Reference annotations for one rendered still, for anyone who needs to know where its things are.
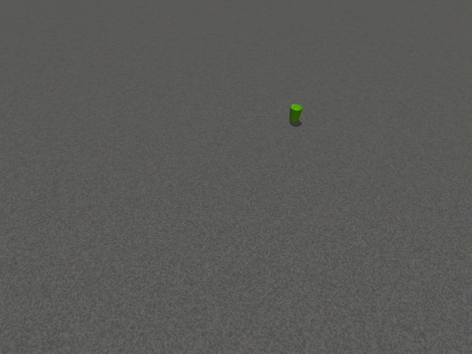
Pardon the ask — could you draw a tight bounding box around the cup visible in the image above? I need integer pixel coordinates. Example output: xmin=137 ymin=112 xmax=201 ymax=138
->
xmin=290 ymin=104 xmax=302 ymax=122

